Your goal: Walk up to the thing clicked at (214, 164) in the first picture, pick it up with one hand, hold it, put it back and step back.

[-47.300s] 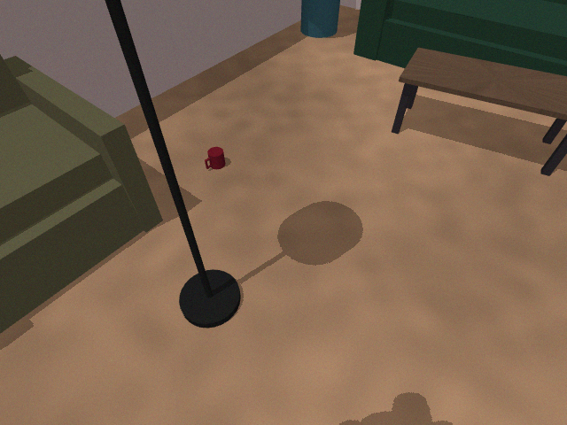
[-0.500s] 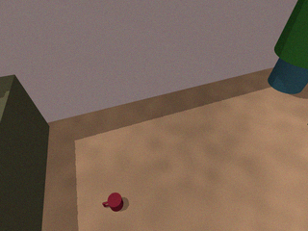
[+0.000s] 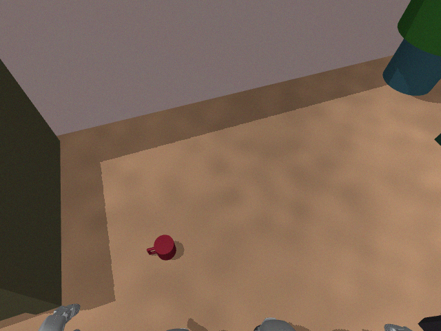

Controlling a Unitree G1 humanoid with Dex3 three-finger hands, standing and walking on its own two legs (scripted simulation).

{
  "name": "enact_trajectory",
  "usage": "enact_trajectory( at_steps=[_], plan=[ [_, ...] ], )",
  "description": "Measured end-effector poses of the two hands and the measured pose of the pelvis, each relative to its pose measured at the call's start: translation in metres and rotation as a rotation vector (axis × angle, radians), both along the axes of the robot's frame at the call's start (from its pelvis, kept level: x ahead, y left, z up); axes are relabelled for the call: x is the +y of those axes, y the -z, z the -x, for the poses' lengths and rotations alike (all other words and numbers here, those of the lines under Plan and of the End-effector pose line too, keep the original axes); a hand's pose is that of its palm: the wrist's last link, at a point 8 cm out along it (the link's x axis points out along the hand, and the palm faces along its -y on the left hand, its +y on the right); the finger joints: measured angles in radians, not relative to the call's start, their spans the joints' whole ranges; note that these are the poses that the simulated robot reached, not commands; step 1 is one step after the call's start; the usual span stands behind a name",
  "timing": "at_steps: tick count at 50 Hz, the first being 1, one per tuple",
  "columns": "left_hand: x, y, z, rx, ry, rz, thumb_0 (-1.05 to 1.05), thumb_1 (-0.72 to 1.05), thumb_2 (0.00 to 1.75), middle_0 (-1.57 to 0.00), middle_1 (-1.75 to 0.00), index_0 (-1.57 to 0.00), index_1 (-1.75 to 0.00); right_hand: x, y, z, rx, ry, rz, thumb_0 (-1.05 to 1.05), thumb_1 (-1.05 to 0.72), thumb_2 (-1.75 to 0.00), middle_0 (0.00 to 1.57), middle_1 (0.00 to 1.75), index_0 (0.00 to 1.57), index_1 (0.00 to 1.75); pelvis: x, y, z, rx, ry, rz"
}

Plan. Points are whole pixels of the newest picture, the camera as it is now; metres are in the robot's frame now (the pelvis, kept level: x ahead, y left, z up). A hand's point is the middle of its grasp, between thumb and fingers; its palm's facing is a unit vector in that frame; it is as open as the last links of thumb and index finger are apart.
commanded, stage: step back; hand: left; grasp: from above
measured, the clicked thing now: (161, 248) +0.48 +0.24 -0.71
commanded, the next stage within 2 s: none
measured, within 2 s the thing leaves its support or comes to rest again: neither
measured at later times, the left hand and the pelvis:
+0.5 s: hand out of the picture +0.01 +0.25 -0.15, palm faces -0.11 -0.91 -0.40, open 7.4 cm; pelvis -0.11 -0.01 -0.01, yaw -6 degrees
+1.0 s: hand out of the picture -0.11 +0.26 -0.15, palm faces -0.01 -0.94 -0.33, open 7.4 cm; pelvis -0.24 +0.01 +0.01, yaw -1 degrees
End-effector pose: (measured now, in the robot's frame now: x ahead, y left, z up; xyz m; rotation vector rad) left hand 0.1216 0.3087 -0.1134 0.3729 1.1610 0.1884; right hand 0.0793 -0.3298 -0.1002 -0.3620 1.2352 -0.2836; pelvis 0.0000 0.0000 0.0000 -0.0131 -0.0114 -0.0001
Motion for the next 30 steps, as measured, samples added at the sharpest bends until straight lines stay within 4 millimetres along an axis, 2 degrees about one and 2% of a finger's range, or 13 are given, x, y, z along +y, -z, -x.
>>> enact_trajectory(
  at_steps=[4,8,17,23,26,30],
  plan=[
    [0.013,0.008,-0.006,-0.047,-0.004,0.001,0.0,0.9,0.9,-0.2,-0.3,-0.2,-0.3,0.016,-0.004,0.034,0.05,-0.004,0.024,0.0,-0.91,-0.9,0.2,0.3,0.2,0.3,0.009,0.002,0.016,-0.015,0.004,0.0],
    [0.01,0.005,0.004,-0.038,0.009,0.025,0.0,0.9,0.9,-0.2,-0.3,-0.2,-0.3,0.028,-0.015,0.061,0.076,0.011,0.026,0.0,-0.91,-0.9,0.2,0.3,0.2,0.3,0.013,-0.008,0.028,-0.004,0.009,0.022],
    [0.005,0.006,0.059,0.045,0.052,0.021,0.0,0.9,0.9,-0.2,-0.3,-0.2,-0.3,0.031,-0.008,0.084,-0.025,0.031,0.008,0.0,-0.9,-0.9,0.2,0.3,0.21,0.3,0.014,-0.006,0.063,-0.017,0.075,0.006],
    [-0.005,0.001,0.093,0.037,0.065,-0.018,0.0,0.9,0.9,-0.2,-0.3,-0.2,-0.3,0.014,0.012,0.104,-0.073,0.025,-0.028,0.0,-0.9,-0.9,0.2,0.3,0.21,0.3,-0.001,0.006,0.095,-0.024,0.108,-0.012],
    [-0.015,-0.009,0.117,0.028,0.056,-0.026,0.0,0.9,0.9,-0.2,-0.3,-0.2,-0.3,0.005,0.019,0.116,-0.081,0.04,-0.046,0.0,-0.9,-0.9,0.2,0.3,0.21,0.3,-0.008,0.004,0.111,-0.04,0.094,0.017],
    [-0.02,-0.024,0.144,0.013,0.034,-0.032,0.0,0.9,0.9,-0.21,-0.3,-0.21,-0.3,0.002,0.013,0.133,-0.078,0.042,-0.062,0.01,-0.91,-0.9,0.2,0.3,0.2,0.3,-0.013,-0.006,0.127,-0.038,0.105,-0.037]
  ],
)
